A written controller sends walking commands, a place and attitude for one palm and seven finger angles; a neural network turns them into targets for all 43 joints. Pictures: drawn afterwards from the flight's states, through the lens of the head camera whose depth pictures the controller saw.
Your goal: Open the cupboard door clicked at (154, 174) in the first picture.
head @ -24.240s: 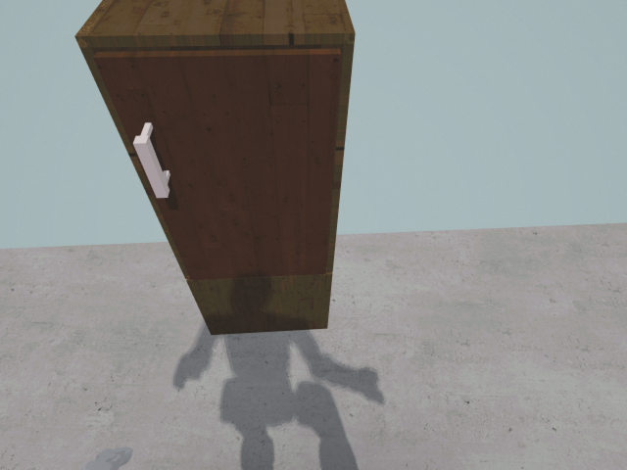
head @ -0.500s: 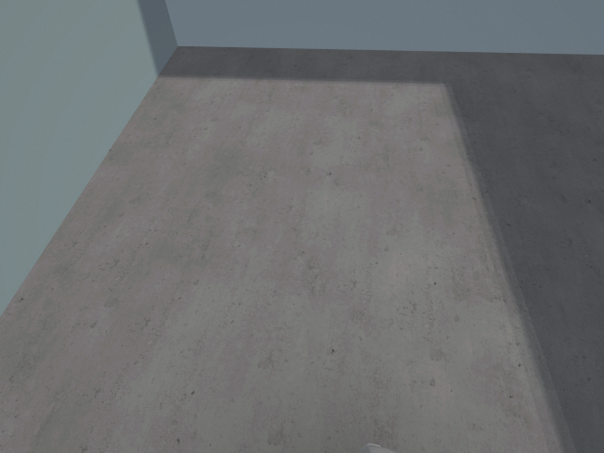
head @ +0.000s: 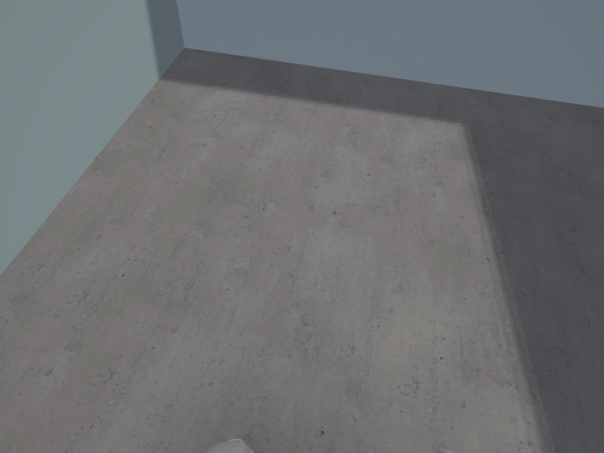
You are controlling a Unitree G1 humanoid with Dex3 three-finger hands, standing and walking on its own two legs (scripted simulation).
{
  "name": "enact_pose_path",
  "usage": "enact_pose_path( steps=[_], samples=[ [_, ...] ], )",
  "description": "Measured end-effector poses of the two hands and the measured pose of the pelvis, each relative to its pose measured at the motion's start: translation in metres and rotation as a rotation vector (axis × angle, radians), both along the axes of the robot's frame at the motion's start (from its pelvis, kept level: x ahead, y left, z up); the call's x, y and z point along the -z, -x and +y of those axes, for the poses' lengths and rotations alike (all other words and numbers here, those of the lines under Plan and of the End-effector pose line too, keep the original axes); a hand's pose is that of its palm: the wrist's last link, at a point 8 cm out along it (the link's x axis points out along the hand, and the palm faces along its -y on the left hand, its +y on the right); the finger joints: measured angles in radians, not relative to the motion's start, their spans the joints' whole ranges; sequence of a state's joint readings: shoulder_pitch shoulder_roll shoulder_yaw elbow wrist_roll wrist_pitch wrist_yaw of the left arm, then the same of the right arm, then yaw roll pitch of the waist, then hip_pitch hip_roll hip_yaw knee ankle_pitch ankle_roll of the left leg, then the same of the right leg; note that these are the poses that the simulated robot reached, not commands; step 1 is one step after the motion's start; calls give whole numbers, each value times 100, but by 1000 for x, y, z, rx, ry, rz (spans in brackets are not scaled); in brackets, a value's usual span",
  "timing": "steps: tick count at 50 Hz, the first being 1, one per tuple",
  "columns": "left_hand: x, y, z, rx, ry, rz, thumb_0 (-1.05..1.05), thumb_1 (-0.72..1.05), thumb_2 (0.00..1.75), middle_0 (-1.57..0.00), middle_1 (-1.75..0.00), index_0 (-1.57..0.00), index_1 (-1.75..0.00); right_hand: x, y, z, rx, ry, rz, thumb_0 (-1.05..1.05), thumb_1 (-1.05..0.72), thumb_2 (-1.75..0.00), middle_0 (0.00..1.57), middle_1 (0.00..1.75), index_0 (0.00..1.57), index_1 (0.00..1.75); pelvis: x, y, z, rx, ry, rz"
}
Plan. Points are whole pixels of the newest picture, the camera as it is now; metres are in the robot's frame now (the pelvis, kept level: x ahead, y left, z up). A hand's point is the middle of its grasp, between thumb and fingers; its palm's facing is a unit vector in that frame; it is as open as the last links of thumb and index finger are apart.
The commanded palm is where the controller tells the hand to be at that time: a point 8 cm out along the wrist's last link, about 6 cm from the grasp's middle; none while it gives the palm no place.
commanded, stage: turn to face it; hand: left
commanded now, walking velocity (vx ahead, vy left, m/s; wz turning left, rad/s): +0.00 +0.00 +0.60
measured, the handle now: out of the picture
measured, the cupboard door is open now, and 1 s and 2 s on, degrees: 46 46 46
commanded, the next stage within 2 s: none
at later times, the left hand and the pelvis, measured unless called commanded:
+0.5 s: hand out of the picture +0.14 +0.17 -0.14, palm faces +0.31 -0.93 -0.22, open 7.3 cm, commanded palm none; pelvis +0.11 -0.04 +0.02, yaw +18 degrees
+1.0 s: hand out of the picture +0.12 +0.18 -0.14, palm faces +0.56 -0.77 -0.31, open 7.3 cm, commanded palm none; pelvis +0.16 -0.06 +0.01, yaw +36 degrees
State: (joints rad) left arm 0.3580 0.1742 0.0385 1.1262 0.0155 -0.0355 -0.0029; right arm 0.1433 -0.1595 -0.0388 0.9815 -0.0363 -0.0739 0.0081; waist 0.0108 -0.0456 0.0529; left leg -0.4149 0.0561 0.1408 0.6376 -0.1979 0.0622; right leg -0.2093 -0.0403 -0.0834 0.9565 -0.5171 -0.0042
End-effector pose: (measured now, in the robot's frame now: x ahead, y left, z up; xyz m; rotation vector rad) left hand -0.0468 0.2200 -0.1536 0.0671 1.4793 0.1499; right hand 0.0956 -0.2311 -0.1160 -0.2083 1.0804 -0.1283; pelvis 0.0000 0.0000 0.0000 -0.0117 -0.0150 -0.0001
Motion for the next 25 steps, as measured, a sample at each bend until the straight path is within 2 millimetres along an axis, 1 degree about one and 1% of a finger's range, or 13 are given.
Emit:
enact_pose_path(
  steps=[2, 4, 7, 9, 12, 14, 15, 17, 20, 23, 25],
  samples=[
    [-3, -25, 5, 2, -12, -25, 1, 92, 90, -20, -30, -20, -30, -1, -6, 4, 1, -1, 20, 0, -91, -90, 20, 30, 20, 30, -4, -12, 1, -15, -4, 4],
    [-9, -56, 8, -8, -24, -81, 1, 92, 90, -20, -30, -20, -30, -1, -5, 7, -7, -4, 70, 0, -91, -90, 20, 30, 20, 30, -9, -22, 1, -40, -4, 8],
    [-21, -102, 9, -26, -43, -181, 1, 92, 90, -20, -30, -20, -30, 1, -3, 0, -14, 10, 151, 0, -93, -90, 20, 30, 20, 30, -14, -35, -1, -75, 0, 18],
    [-27, -129, 9, -34, -58, -238, 1, 92, 90, -20, -30, -20, -30, 3, -3, -6, -24, 8, 201, 0, -93, -90, 20, 30, 20, 30, -16, -43, -5, -99, 2, 23],
    [-35, -161, 6, -42, -86, -302, 0, 92, 90, -20, -30, -20, -30, 8, -8, -18, -30, 1, 254, 0, -92, -90, 20, 30, 20, 30, -15, -57, -15, -133, 1, 28],
    [-37, -177, 2, -51, -110, -336, 0, 91, 90, -20, -30, -20, -30, 14, -17, -28, -33, -7, 271, 0, -92, -90, 20, 30, 20, 30, -11, -67, -25, -155, -8, 32],
    [-36, -182, 1, -54, -127, -354, 0, 91, 90, -20, -30, -20, -30, 18, -23, -33, -36, -11, 273, 0, -92, -90, 20, 30, 20, 30, -6, -73, -30, -165, -23, 39],
    [-38, -186, -2, -73, -144, -358, 0, 91, 90, -20, -30, -20, -30, 20, -40, -41, -53, -7, 278, 1, -91, -90, 20, 30, 20, 30, -6, -80, -35, -192, -20, 35],
    [-44, -182, -6, -118, -152, -339, 0, 91, 90, -20, -30, -20, -30, 13, -72, -47, -95, 6, 262, 1, -91, -90, 20, 30, 20, 30, -12, -91, -38, -245, -22, 33],
    [-44, -174, -9, -167, -146, -310, 0, 91, 90, -21, -30, -20, -30, 1, -110, -45, -151, 22, 226, 1, -91, -90, 20, 30, 20, 30, -18, -103, -38, -289, -36, 39],
    [-41, -165, -9, -200, -138, -289, 0, 91, 90, -21, -30, -20, -30, -5, -136, -39, -198, 34, 196, 1, -91, -90, 20, 30, 20, 30, -20, -109, -37, -317, -43, 41]
  ],
)
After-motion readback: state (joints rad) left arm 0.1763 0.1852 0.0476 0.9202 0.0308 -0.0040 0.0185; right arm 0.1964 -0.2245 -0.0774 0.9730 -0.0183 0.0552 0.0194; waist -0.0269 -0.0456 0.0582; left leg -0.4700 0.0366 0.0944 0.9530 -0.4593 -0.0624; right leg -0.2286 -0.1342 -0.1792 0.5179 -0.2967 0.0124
